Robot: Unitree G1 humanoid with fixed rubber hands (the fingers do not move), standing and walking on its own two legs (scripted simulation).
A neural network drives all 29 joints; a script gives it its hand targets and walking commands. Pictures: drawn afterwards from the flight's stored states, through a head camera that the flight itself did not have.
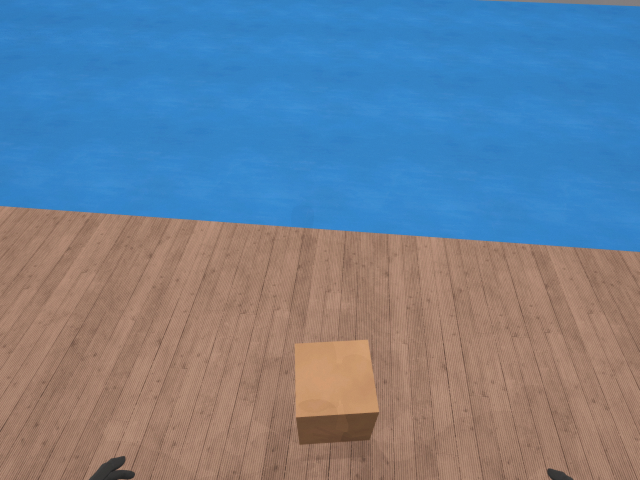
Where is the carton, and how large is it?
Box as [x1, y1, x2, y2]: [295, 340, 378, 444]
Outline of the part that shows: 367,340 295,344 296,421 300,444 369,439 378,413 378,407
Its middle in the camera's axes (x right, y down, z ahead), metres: +0.03 +0.45 +1.12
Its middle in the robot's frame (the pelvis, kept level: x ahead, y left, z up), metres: +0.47 -0.01 -0.66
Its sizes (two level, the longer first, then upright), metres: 0.210 0.200 0.250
